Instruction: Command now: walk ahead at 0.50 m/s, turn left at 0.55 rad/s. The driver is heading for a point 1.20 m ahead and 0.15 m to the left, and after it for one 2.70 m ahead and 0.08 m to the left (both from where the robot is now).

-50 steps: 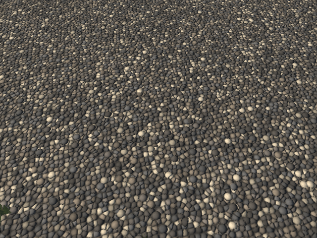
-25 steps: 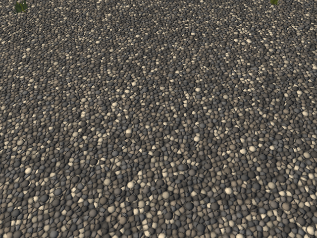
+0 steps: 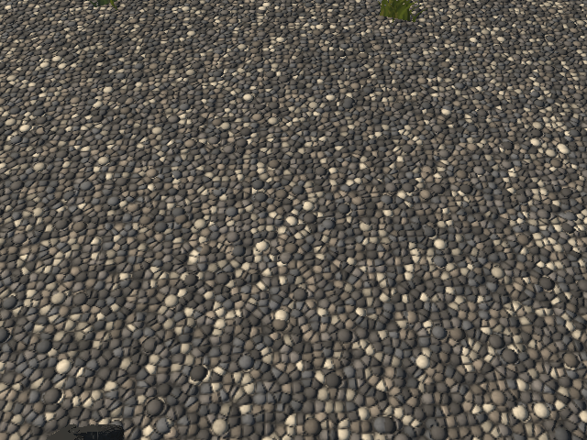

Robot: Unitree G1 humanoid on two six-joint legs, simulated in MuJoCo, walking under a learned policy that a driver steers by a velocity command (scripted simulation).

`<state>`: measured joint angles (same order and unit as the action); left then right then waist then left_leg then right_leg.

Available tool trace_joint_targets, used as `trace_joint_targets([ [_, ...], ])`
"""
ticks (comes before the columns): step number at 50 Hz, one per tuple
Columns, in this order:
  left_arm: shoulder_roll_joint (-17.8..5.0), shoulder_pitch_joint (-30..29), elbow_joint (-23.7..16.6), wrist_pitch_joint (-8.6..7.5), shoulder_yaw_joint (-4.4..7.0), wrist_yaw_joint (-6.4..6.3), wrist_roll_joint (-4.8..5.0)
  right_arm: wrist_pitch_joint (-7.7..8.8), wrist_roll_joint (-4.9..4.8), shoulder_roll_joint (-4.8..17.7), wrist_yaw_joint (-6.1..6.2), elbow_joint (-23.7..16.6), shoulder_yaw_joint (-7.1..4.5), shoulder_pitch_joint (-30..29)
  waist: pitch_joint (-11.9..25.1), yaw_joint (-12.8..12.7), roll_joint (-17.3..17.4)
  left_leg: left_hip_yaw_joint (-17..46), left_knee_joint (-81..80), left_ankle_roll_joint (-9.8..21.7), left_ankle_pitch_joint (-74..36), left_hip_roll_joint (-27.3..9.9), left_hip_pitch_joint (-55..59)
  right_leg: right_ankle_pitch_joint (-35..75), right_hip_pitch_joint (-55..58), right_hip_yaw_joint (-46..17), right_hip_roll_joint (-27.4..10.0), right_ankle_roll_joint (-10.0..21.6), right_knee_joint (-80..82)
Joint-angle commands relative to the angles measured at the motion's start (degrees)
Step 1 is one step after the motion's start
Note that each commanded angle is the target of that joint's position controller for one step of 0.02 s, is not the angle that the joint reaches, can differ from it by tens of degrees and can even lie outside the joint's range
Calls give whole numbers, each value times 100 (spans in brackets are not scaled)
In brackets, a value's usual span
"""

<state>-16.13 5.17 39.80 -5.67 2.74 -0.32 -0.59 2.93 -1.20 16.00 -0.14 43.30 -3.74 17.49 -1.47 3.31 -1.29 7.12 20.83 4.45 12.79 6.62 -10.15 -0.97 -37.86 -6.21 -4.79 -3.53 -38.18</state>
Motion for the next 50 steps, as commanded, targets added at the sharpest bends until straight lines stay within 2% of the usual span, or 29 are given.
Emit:
trace_joint_targets([
  [1,-409,-543,-502,-115,89,57,84,0,-53,964,74,-316,-265,178,275,97,652,981,-396,794,-881,-1183,-482,537,1051,301,460,-31,695],
  [4,-650,-448,-539,-197,195,118,119,-53,-28,932,98,-346,-268,220,305,-57,799,1590,133,653,-620,-1398,21,-88,1283,159,493,160,1048],
  [6,-828,287,-379,-256,314,91,87,-58,1,741,90,-440,-211,80,584,-495,853,1572,834,406,-836,-1147,-99,-212,2388,223,396,458,1365],
  [7,-1120,1064,-323,-280,403,39,-25,-22,57,414,63,-555,-88,25,1254,-866,422,1145,2194,187,-493,-829,-649,-447,3698,-501,-436,831,1245],
  [8,-1643,1727,-147,-205,535,22,-123,46,-45,32,64,-724,34,790,2070,-660,-1277,273,4158,-223,1565,-10,-2586,-1289,5719,-2901,-1792,1792,1519],
  [9,-1293,1826,-89,-158,481,57,33,66,-118,507,69,-673,-14,860,1991,-724,-1538,261,5170,-313,2112,-405,-3545,-2595,5788,-4050,-2119,1955,1883],
  [10,-856,1577,-185,-123,359,35,49,31,-99,923,70,-678,-129,322,1232,-900,-827,282,5517,-356,1586,-645,-3788,-2778,5170,-3207,-1816,1678,1991],
  [11,-720,1310,-213,-74,298,21,7,-7,-27,926,73,-765,-148,-79,772,-862,-404,84,5485,-386,1146,-829,-3686,-2149,4497,-2356,-1540,1467,2028],
  [12,-605,1091,-182,-43,250,21,-15,-15,29,856,53,-857,-161,-304,408,-754,-304,57,5220,-402,849,-965,-3557,-1499,3903,-1782,-1296,1396,2167],
  [14,-484,900,-133,-53,204,15,-33,-75,-42,666,-15,-910,-171,-256,172,-523,-549,-32,4876,-404,587,-1180,-3144,-907,3265,-993,-1013,1309,2470],
  [16,-552,883,-39,-91,236,27,22,-144,-52,468,-39,-962,-133,-289,100,-451,-539,-146,4584,-454,468,-1245,-3119,-512,3082,-526,-1007,1396,2701],
  [19,-777,929,121,-102,318,15,8,-177,7,369,-53,-1068,-93,-579,62,-464,-323,-172,3945,-548,-66,-1320,-3318,111,3206,-7,-1118,1489,2849],
  [24,-958,1044,336,-12,354,-26,55,-95,-9,244,-212,-1199,-27,-1353,-103,-732,-232,-568,2399,-438,-1341,-1210,-2976,442,3439,981,-944,1224,2836],
  [28,-1129,1358,554,92,402,0,182,-77,-31,242,-320,-1423,-22,-1824,-299,-816,-239,-844,1691,-179,-903,-1035,-2721,949,3902,1231,-1147,1127,2660],
  [30,-1293,1372,618,145,441,-2,246,-78,19,403,-324,-1440,-107,-1616,-103,-565,-386,-1086,1478,66,-309,-707,-2110,2688,4130,1384,-1202,1069,2090],
  [31,-1365,1331,643,176,450,-15,267,-87,47,574,-305,-1330,-210,-1115,208,-214,-427,-1211,1260,219,-265,-488,-1366,3547,4127,1525,-1136,988,1400],
  [32,-1274,1325,664,195,398,-36,260,-100,38,831,-249,-1054,-368,-191,692,283,-315,-1290,907,401,-719,-259,22,3750,3688,1732,-940,843,331],
  [33,-986,1375,558,160,265,-52,101,-151,43,1265,-136,-846,-519,745,1310,649,223,-142,1089,684,-1062,-1045,1854,1868,2260,1773,-716,609,-1373],
  [34,-250,2055,329,29,2,49,-5,-101,30,1851,-117,-844,-546,610,2060,-78,1680,3072,500,1758,-108,-2616,3458,-3215,17,1235,350,287,-3417],
  [35,-812,1473,400,-114,119,107,217,-52,32,1306,-142,-902,-402,819,2447,403,952,3649,-116,1733,400,-2770,3394,-3284,-443,204,306,335,-4013],
  [36,-986,881,184,-164,177,124,385,9,67,1108,-165,-819,-324,557,1517,416,832,2691,-193,1466,-51,-2560,2738,-2840,-858,270,97,405,-4030],
  [37,-889,730,158,-186,140,82,308,40,42,960,-161,-805,-267,188,1030,175,474,2004,-226,1264,-585,-2316,1899,-2321,-723,303,-156,445,-3601],
  [38,-885,696,205,-164,161,48,167,55,68,756,-163,-817,-202,-154,692,-36,406,1486,-336,1155,-1168,-2115,1146,-2031,-418,325,-307,414,-3212],
  [39,-846,940,289,-87,171,60,153,85,151,605,-155,-850,-144,-343,604,-266,483,1160,-546,1131,-1450,-2033,646,-1783,-22,259,-429,403,-3092],
  [40,-768,1130,356,-7,161,74,181,128,171,598,-151,-829,-150,-412,600,-381,589,1019,-720,1194,-1558,-2053,358,-1700,226,240,-463,351,-2963],
  [42,-590,1162,417,136,130,72,175,233,148,627,-141,-691,-163,-442,399,-475,474,514,-1024,1173,-1744,-2022,20,-1435,222,255,-490,238,-2620],
  [45,-452,730,313,210,99,58,153,304,198,701,-76,-474,-188,-289,118,-358,353,-149,-1247,984,-1857,-1909,47,-455,-172,143,-432,166,-1857],
  [48,-373,322,221,166,76,137,180,316,200,744,-32,-366,-184,-256,-41,-180,378,-771,-1361,706,-1702,-1736,131,617,-28,230,-212,241,-764],
  [50,-288,-47,90,144,36,198,181,311,170,810,-8,-255,-199,-120,-180,-11,366,-964,-1429,620,-1610,-1808,312,955,24,393,-113,309,-227],
])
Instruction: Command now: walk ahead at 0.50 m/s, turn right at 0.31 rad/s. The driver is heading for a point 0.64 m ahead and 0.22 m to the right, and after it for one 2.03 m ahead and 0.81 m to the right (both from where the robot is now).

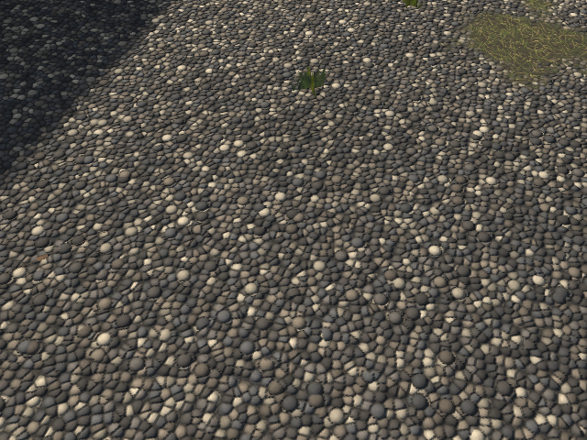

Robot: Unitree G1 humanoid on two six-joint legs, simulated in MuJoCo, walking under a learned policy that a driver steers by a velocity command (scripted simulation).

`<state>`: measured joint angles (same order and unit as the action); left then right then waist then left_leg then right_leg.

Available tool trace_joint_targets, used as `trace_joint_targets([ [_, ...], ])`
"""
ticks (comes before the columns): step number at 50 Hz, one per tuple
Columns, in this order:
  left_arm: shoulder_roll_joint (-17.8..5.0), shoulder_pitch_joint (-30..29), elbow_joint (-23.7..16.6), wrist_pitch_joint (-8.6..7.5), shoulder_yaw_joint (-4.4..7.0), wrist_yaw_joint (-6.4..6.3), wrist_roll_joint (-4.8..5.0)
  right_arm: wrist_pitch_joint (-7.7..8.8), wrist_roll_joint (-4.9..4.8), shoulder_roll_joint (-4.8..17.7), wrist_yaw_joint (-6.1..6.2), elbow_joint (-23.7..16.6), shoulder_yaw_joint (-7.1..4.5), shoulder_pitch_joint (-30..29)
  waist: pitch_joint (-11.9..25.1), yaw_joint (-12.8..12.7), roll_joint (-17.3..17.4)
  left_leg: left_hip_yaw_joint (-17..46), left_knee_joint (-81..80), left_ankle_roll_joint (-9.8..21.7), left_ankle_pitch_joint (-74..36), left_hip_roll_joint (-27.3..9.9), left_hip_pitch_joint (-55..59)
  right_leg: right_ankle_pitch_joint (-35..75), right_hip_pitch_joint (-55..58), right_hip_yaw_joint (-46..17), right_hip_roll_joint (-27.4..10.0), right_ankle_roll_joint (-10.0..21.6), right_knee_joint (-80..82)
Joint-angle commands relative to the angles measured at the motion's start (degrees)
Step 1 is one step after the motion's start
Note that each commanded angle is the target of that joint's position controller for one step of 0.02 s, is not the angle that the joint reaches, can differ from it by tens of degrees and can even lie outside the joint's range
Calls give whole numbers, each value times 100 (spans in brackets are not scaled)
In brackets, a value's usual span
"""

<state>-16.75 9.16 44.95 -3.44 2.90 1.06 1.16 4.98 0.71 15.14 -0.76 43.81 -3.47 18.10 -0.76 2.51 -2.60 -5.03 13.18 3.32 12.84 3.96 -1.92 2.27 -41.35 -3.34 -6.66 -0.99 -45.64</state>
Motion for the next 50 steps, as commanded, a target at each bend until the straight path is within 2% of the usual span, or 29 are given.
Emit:
trace_joint_targets([
  [1,-207,-588,-496,-83,8,92,8,90,-39,919,62,-235,-237,-87,-313,136,479,190,-640,710,-1635,-1611,-308,648,310,136,104,98,707],
  [5,-238,-936,-801,-85,10,245,-9,-68,-118,1009,106,-36,-290,106,-399,209,499,22,-156,575,-2449,-1908,689,-143,-34,346,250,346,1132],
  [7,-415,-633,-858,-80,103,299,-81,-192,-122,1162,205,-102,-324,-123,-125,-54,746,-177,750,366,-4802,-1836,857,-768,537,748,628,512,1192],
  [8,-605,-68,-755,-80,208,298,-104,-255,-119,1213,266,-143,-330,-188,261,-339,846,-265,1572,226,-5682,-1726,811,-859,1253,911,891,612,1224],
  [9,-886,755,-578,-93,361,247,-110,-284,-140,1171,317,-192,-298,-268,699,-791,727,-430,2784,-19,-5542,-1465,324,-199,2477,869,1077,790,1657],
  [10,-1424,1356,-532,-56,505,125,-128,-221,-4,918,334,-337,-189,-74,1381,-947,-87,-460,4654,-368,-3169,-1071,-1094,1770,4280,-478,112,1219,1526],
  [11,-1755,1017,-747,-67,504,97,-156,-80,103,299,195,-518,44,658,2408,-308,-1457,215,7016,-796,2413,220,-3406,3036,6380,-3583,-1604,2703,1710],
  [12,-1342,1166,-858,-2,424,93,-129,44,-13,954,96,-407,-75,277,3066,-842,-389,1332,7330,-662,2344,-122,-3533,2842,6399,-3398,-1404,2555,1883],
  [13,-1076,853,-918,26,348,74,-116,67,-198,997,75,-631,-79,-293,2341,-816,-219,1284,7070,-547,2030,-401,-3784,2684,5830,-2516,-1158,2265,1883],
  [14,-948,576,-910,51,323,58,-40,45,-146,910,133,-671,-56,-511,1440,-613,339,1091,6516,-549,1723,-603,-3902,2500,4827,-1977,-849,2001,2063],
  [15,-784,330,-964,89,276,9,-11,-38,-48,974,208,-666,-99,-595,1062,-457,385,1048,6077,-580,1506,-756,-3731,2175,4067,-1720,-681,1877,2251],
  [17,-859,91,-1051,143,296,-18,-140,-222,-27,916,245,-675,-112,-376,729,-133,80,988,5629,-659,1332,-740,-3097,2126,2926,-1553,-465,1873,2570],
  [19,-966,-25,-1055,149,340,-54,-156,-296,1,743,297,-605,-63,-204,762,-12,-39,886,4975,-790,1138,-658,-2857,2500,2498,-1281,-314,1828,2589],
  [21,-1050,-15,-1038,206,372,-123,-110,-334,30,691,340,-605,-42,-298,959,-44,-89,898,4468,-894,710,-565,-2801,2444,2480,-1215,-222,1729,2478],
  [23,-1051,-70,-1054,312,377,-197,-53,-372,14,684,333,-631,-38,-488,1080,-97,-185,944,4032,-936,229,-489,-2669,1681,2431,-1232,-70,1542,2416],
  [26,-1020,-98,-1096,455,370,-263,-41,-394,-32,678,286,-751,-43,-900,945,-234,-376,1022,3368,-922,-8,-369,-2557,194,2368,-1549,60,1346,2404],
  [30,-966,-64,-1146,529,362,-252,-39,-274,-64,752,203,-831,-102,-1030,809,-285,-656,1106,2284,-774,229,-208,-2253,21,2742,-2177,41,1231,2024],
  [32,-824,-187,-1212,553,318,-266,19,-186,-61,818,178,-734,-170,-687,756,-58,-645,1083,934,-550,-755,-382,-1424,-265,2625,-2229,315,914,1604],
  [33,-538,63,-1246,550,234,-259,-47,-188,35,1202,218,-780,-262,-587,957,-199,58,1899,801,-153,-1404,-1463,-679,-1640,2123,-1806,674,607,774],
  [34,-412,446,-1346,509,206,-242,-47,-286,197,1602,244,-771,-358,-760,745,-589,1802,3241,697,824,-2901,-2569,-276,-3801,902,-671,1614,233,-276],
  [35,-938,411,-1300,442,340,-220,-121,-294,193,1306,240,-800,-321,-614,839,-340,1786,3783,636,1371,-3067,-2974,-309,-4090,519,-491,1260,-44,-1643],
  [36,-1183,376,-1183,466,445,-213,-44,-299,152,1013,262,-866,-240,-716,774,-305,1243,3142,765,1222,-2877,-2663,-416,-3692,505,-520,1084,-137,-2216],
  [37,-1114,403,-1066,548,465,-241,-11,-328,81,856,275,-890,-204,-924,639,-370,933,2516,850,929,-2604,-2251,-515,-3346,497,-434,985,-252,-2421],
  [38,-1015,375,-1062,625,450,-262,-12,-356,4,783,293,-915,-180,-1047,531,-357,918,2156,843,777,-2398,-2055,-570,-3081,426,-369,917,-337,-2523],
  [40,-687,231,-1153,690,358,-233,25,-426,19,836,332,-885,-189,-1059,385,-304,1040,1560,708,715,-2353,-1769,-724,-2715,547,-49,854,-426,-2213],
  [42,-534,-34,-1304,682,308,-213,43,-487,47,909,365,-835,-238,-927,460,-145,1268,1337,670,800,-2369,-1806,-467,-2614,600,140,770,-470,-1618],
  [45,-458,-188,-1429,668,265,-139,8,-534,9,1081,353,-801,-323,-945,662,-52,1410,1085,690,861,-2383,-1986,-430,-2572,1195,307,586,-407,-669],
  [48,-566,-120,-1453,697,313,-62,4,-534,-72,1192,291,-753,-379,-987,683,-49,1490,952,738,840,-2167,-2132,-512,-2436,1729,534,589,-253,104],
  [50,-583,43,-1427,717,355,-10,4,-525,-155,1228,263,-715,-397,-1063,633,-169,1442,848,935,696,-1911,-2164,-590,-2059,2107,669,639,-56,868],
])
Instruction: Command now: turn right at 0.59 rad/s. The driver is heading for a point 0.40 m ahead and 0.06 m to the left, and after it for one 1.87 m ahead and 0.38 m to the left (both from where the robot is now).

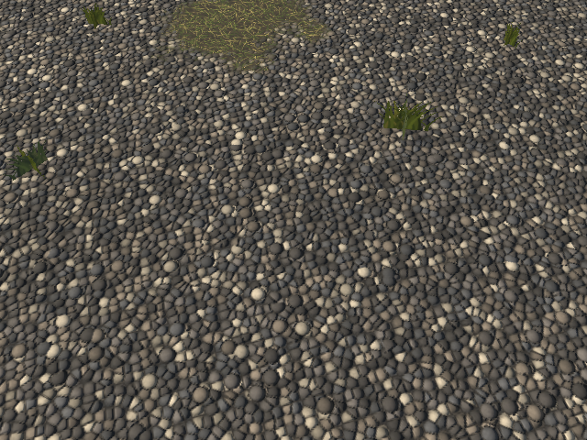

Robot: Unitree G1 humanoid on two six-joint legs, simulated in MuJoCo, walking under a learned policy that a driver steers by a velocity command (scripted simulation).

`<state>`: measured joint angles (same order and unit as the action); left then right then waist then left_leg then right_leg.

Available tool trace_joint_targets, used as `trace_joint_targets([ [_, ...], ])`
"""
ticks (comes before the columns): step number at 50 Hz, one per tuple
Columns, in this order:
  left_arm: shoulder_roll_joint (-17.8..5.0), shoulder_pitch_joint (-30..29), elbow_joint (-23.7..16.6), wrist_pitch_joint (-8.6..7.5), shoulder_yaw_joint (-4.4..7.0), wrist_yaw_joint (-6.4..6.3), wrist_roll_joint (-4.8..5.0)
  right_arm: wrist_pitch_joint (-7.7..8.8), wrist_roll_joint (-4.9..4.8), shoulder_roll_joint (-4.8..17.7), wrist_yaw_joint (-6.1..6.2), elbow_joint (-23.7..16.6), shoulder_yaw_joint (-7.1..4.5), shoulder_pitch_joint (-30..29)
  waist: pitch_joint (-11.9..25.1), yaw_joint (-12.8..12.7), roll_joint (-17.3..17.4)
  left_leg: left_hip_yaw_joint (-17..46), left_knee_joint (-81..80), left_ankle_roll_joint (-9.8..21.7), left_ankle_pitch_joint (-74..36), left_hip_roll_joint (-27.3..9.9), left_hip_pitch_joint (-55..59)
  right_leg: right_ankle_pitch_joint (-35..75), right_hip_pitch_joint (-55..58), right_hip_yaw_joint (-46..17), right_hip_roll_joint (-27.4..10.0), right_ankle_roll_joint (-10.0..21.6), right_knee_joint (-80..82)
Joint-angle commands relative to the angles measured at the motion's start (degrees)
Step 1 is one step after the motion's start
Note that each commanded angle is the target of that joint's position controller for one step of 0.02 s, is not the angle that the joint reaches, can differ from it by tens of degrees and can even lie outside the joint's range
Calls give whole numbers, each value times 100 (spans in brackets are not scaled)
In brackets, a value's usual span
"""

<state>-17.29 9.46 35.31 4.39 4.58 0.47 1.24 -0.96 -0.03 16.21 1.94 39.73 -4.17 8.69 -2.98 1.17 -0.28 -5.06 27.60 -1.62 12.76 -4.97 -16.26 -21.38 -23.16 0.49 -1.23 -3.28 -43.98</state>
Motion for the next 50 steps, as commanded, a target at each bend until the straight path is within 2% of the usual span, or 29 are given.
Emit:
trace_joint_targets([
  [1,-507,231,-382,-67,213,65,-11,66,-138,1099,-9,-284,-326,-183,852,-173,1137,699,-271,1018,-1677,-1200,688,772,692,408,202,329,1337],
  [2,-558,422,-304,-75,252,38,-41,77,-158,938,-23,-174,-283,19,852,-215,890,493,129,721,-1245,-1015,295,1223,1314,283,296,518,1906],
  [3,-941,565,-333,-104,353,-29,-51,84,-15,629,-65,-136,-196,242,872,-133,-250,-69,1264,182,-40,-542,-681,2603,2189,-908,-493,846,2310],
  [4,-1520,475,-498,-148,422,-78,-168,105,219,391,-72,-466,-70,4,789,-93,-1880,-208,2661,-290,2468,270,-2224,4217,2464,-2781,-1992,1923,2305],
  [5,-1202,716,-447,-279,338,-50,-338,122,112,710,-14,-495,-173,-438,1138,-578,-1293,621,3601,-289,2651,252,-2158,3869,2053,-2832,-2151,2410,2424],
  [6,-1018,495,-366,-373,244,-52,-340,90,-10,832,-3,-434,-222,-431,930,-399,-982,751,3893,-219,2253,158,-2139,3493,1855,-2275,-1811,2155,2425],
  [7,-870,159,-345,-417,205,-74,-244,55,-16,793,21,-294,-238,-285,817,-232,-774,793,3822,-196,1815,114,-2107,3110,1743,-1880,-1458,1818,2404],
  [8,-714,-80,-349,-426,138,-96,-150,20,29,814,51,-205,-255,-203,759,-156,-742,810,3721,-228,1474,86,-2058,3114,1677,-1663,-1294,1628,2384],
  [9,-630,-211,-333,-426,81,-127,-133,1,52,786,50,-148,-257,-93,772,-65,-759,764,3778,-278,1175,139,-1767,3442,1473,-1455,-1166,1591,2375],
  [11,-480,-262,-281,-430,12,-163,-187,3,11,635,15,-73,-212,73,882,13,-731,719,3498,-336,833,193,-1397,3553,1421,-1219,-1024,1587,2377],
  [12,-440,-157,-216,-434,4,-176,-171,12,1,555,-13,-53,-170,102,961,-29,-720,680,3044,-332,672,160,-1334,2765,1548,-1190,-946,1558,2484],
  [15,-673,240,-5,-441,69,-175,-130,71,-75,517,-129,-120,-83,-248,599,-399,-982,507,2056,-203,633,184,-1407,-176,1683,-1684,-1094,1607,3104],
  [17,-798,352,105,-496,105,-156,-169,138,-131,633,-173,-168,-87,-385,282,-499,-904,528,1686,-48,759,145,-1511,-634,1708,-1920,-1318,1649,3302],
  [20,-873,464,262,-617,141,-124,-117,266,-133,574,-228,-142,-48,-353,96,-536,-676,511,1338,188,868,103,-1500,-743,1790,-1907,-1476,1650,3417],
  [24,-908,300,354,-697,175,-52,-27,350,-170,510,-307,-60,-5,-122,64,-361,-537,332,784,475,732,157,-882,-628,1546,-1470,-1437,1552,3431],
  [27,-777,62,376,-687,156,-12,10,358,-151,499,-322,251,-30,617,258,74,-305,15,116,654,263,458,535,-531,818,-757,-1087,1263,2759],
  [28,-557,-29,350,-708,88,-7,-44,352,-183,651,-292,399,-97,1122,396,277,-115,285,40,794,411,382,1219,-290,365,-394,-850,1058,2050],
  [29,-164,-293,135,-775,-31,10,-156,367,-179,1186,-233,463,-245,1691,513,425,989,2021,-688,1278,1067,-612,1942,52,-647,465,-159,560,149],
  [30,-243,-632,-206,-914,-30,4,-146,444,-119,1633,-300,422,-342,2032,442,590,1865,4565,-1631,2182,1920,-1512,2553,-1070,-2323,158,546,312,-1340],
  [31,-588,-510,-141,-1031,52,48,-2,522,-70,1254,-310,301,-224,1759,279,465,1225,4545,-1700,2206,2137,-1616,2606,-1017,-2854,-408,136,374,-2025],
  [32,-686,-408,-62,-1100,73,107,53,563,-52,1017,-301,195,-159,1515,106,325,975,4016,-1639,2011,1821,-1371,2471,-449,-2937,-485,-58,453,-2083],
  [34,-672,-465,0,-1155,89,111,-136,542,-82,887,-273,82,-102,1263,1,179,422,3228,-1613,1730,555,-1037,2147,323,-2730,-416,-251,404,-1568],
  [35,-603,-480,-4,-1149,88,118,-187,513,-77,840,-238,44,-69,1241,47,106,418,2927,-1661,1647,57,-875,1920,599,-2417,-400,-268,336,-1285],
  [39,-267,-907,-80,-1103,-27,122,-150,447,-85,978,-79,22,-122,1293,-13,158,515,2002,-1676,1423,-1179,-359,1194,1674,-1572,-152,40,18,204],
  [41,-175,-1277,-171,-1106,-77,153,-114,425,-106,1035,-36,75,-151,1454,-76,288,607,1878,-1628,1325,-1188,-254,859,2201,-1131,-118,188,-23,891],
  [44,-264,-1600,-290,-1125,-59,183,-88,355,-148,1084,0,166,-195,1642,-152,347,685,2050,-1333,1184,-1672,-295,767,2530,-688,-183,351,42,1455],
  [47,-533,-1276,-227,-1141,62,162,-106,249,-164,1137,56,119,-264,1518,123,109,863,2338,-641,893,-2487,-361,1110,2344,-138,-353,387,258,1689],
  [49,-774,-357,-10,-1168,185,83,-187,235,-159,1001,49,-99,-238,1145,753,-413,836,2228,533,565,-3414,22,1062,2832,1130,-237,292,547,2078],
  [50,-1039,409,61,-1176,233,35,-309,237,-66,685,27,-333,-134,1032,1658,-706,431,2132,1936,344,-2259,393,292,3920,2784,-914,-570,907,1711],
])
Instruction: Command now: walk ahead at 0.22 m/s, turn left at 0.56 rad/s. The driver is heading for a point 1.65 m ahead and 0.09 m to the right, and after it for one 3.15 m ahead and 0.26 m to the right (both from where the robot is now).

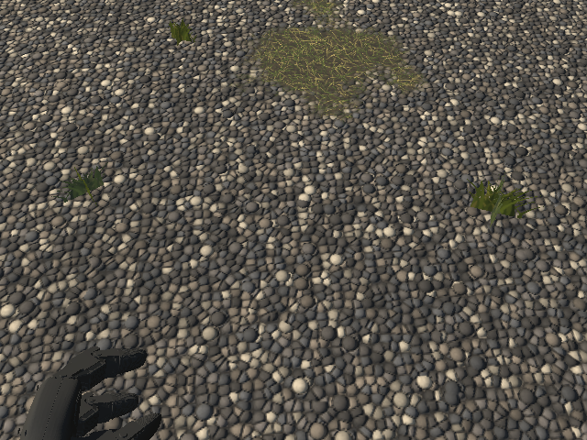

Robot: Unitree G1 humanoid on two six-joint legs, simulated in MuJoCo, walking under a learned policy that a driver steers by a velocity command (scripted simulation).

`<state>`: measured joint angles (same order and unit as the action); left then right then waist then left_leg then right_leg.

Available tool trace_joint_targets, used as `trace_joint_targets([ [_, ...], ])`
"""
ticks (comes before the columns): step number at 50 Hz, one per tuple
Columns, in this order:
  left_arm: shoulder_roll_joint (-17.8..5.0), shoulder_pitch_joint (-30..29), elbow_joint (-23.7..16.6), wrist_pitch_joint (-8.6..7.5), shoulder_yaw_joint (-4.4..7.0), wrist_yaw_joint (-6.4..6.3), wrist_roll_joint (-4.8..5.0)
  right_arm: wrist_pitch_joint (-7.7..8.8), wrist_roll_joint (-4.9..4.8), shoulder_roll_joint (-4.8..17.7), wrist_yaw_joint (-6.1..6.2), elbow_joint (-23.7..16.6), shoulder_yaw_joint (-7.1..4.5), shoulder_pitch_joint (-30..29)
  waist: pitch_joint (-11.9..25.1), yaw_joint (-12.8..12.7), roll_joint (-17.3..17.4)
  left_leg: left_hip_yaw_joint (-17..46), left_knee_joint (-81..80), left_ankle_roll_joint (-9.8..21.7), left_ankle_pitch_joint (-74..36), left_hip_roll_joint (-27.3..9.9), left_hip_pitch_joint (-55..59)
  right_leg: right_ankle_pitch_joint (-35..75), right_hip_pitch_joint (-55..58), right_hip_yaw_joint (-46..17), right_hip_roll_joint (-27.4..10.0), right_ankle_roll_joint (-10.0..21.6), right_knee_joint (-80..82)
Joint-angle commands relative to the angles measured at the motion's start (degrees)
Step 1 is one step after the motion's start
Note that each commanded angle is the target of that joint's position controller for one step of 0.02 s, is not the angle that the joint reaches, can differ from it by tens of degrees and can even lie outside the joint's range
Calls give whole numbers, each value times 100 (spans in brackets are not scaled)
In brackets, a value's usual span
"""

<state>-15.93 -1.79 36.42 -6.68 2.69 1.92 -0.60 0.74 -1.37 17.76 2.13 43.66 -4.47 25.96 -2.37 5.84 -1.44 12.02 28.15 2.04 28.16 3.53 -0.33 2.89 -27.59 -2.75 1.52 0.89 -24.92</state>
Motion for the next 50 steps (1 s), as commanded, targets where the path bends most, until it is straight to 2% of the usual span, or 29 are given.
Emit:
trace_joint_targets([
  [1,-1399,1755,-30,27,411,-132,-207,68,194,-167,-23,-688,79,462,2569,-605,-1337,26,3858,-353,1436,383,-2894,3738,5064,-2436,-2595,1378,-679],
  [2,-1228,1716,-19,139,392,-85,-65,50,-3,551,-61,-571,-16,987,3090,-550,-1631,74,4923,-461,1324,90,-3323,2202,4993,-3538,-2942,1783,-231],
  [3,-782,1310,-188,218,281,-118,-22,-13,-86,918,-45,-548,-139,342,2216,-689,-916,-125,5107,-567,805,-183,-3624,1422,4222,-2712,-2482,1566,71],
  [4,-534,1002,-157,287,189,-140,8,-83,-44,995,-5,-652,-157,-214,1516,-718,-434,-426,4908,-636,428,-343,-3693,1246,3433,-1896,-2116,1358,186],
  [5,-437,820,-114,328,130,-138,5,-159,22,931,30,-682,-163,-451,1116,-658,-257,-499,4754,-692,276,-469,-3533,1397,2735,-1456,-1836,1305,285],
  [7,-560,607,61,323,150,-132,-91,-266,52,565,30,-751,-80,-394,749,-389,-468,-628,4024,-670,110,-592,-2771,1418,1577,-883,-1569,1281,641],
  [8,-569,519,138,299,153,-125,-103,-277,69,387,36,-763,-22,-369,706,-324,-513,-731,3531,-664,122,-576,-2542,1621,1356,-676,-1512,1318,717],
  [10,-678,411,244,291,184,-130,-63,-255,153,240,34,-818,62,-512,859,-324,-518,-830,2641,-625,-174,-615,-2136,2039,1270,-473,-1571,1412,738],
  [12,-792,368,327,350,213,-144,8,-253,155,275,-13,-855,94,-692,1041,-387,-572,-893,1918,-556,-797,-640,-1733,1782,1295,-372,-1609,1405,771],
  [15,-859,385,442,471,190,-138,86,-312,145,410,-93,-894,73,-906,951,-407,-499,-1048,1009,-395,-1382,-537,-1177,99,1143,-368,-1542,1232,748],
  [16,-815,332,473,500,154,-127,117,-317,175,396,-115,-875,70,-905,849,-330,-451,-1143,501,-294,-1713,-457,-837,-645,939,-330,-1437,1080,663],
  [17,-645,405,536,509,80,-113,124,-317,230,418,-119,-901,62,-984,733,-314,-380,-1099,91,-172,-1846,-444,-506,-1378,690,-299,-1274,818,551],
  [18,-411,629,649,497,-21,-85,64,-314,288,530,-99,-1013,60,-1084,633,-337,-101,-660,-400,4,-2252,-776,-226,-2032,426,-167,-1037,399,329],
  [19,-214,951,645,483,-101,-48,-102,-315,320,921,-37,-1201,34,-1285,656,-705,937,370,-705,361,-2912,-1695,-211,-2722,268,365,-468,-61,-543],
  [20,-233,1041,668,522,-80,-108,-47,-278,372,781,-72,-1156,91,-1598,612,-801,1556,703,-1130,898,-1591,-1969,-1400,-2716,916,414,-302,-223,-554],
  [21,-486,973,746,563,-30,-157,-34,-207,354,533,-121,-1247,147,-1975,301,-815,1282,422,-1205,709,-609,-1528,-1769,-2174,1300,373,-331,-279,-458],
  [22,-483,895,795,577,-25,-170,-70,-147,372,359,-145,-1184,197,-1992,257,-785,1195,148,-1124,410,-271,-1235,-1791,-1738,1417,376,-321,-296,-283],
  [24,-580,1044,931,612,-14,-197,-108,-75,329,402,-171,-1101,200,-1876,192,-763,1043,-67,-956,150,-503,-1023,-1780,-1360,1584,266,-440,-320,-73],
  [25,-631,1075,981,594,-10,-180,-74,-69,314,394,-169,-1076,211,-1768,121,-736,833,-159,-859,83,-718,-942,-1741,-1351,1534,241,-478,-271,-4],
  [26,-651,1082,1055,566,-4,-164,-38,-71,308,369,-170,-1059,219,-1665,111,-675,555,-254,-737,54,-975,-875,-1596,-1387,1438,246,-483,-222,16],
  [27,-601,1052,1098,539,-15,-157,-24,-64,302,379,-167,-1042,217,-1608,174,-652,418,-310,-593,53,-1321,-836,-1432,-1323,1418,246,-489,-202,33],
  [31,-555,1051,1302,502,-32,-175,1,-61,262,327,-136,-1031,201,-1606,430,-626,189,-488,-283,116,-2440,-750,-1071,-909,1517,218,-525,-234,28],
  [39,-604,1068,1646,615,-26,-276,33,-59,239,239,-160,-826,155,-1545,454,-682,181,-612,-274,117,-2946,-669,-1056,-694,1784,204,-552,-214,-36],
  [50,-601,1012,2095,693,-8,-372,40,-25,221,260,-100,-310,107,-1379,301,-706,225,-715,-425,46,-2805,-610,-1089,-796,1887,209,-533,-202,68],
])
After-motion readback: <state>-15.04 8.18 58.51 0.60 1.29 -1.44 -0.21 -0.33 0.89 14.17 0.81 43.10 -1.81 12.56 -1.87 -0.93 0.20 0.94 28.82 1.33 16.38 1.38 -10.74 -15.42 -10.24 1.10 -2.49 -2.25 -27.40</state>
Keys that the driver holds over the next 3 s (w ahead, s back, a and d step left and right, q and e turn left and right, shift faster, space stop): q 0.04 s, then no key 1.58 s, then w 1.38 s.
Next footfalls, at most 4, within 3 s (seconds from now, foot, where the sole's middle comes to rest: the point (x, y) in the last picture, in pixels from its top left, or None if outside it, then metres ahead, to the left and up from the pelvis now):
0.36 left None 0.15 0.13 -0.76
2.34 left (202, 391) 0.56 0.15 -0.76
2.88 right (283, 263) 0.89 -0.06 -0.76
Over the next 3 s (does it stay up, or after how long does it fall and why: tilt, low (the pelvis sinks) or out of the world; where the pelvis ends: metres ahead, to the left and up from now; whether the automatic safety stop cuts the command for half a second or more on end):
stays up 0.77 0.02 0.01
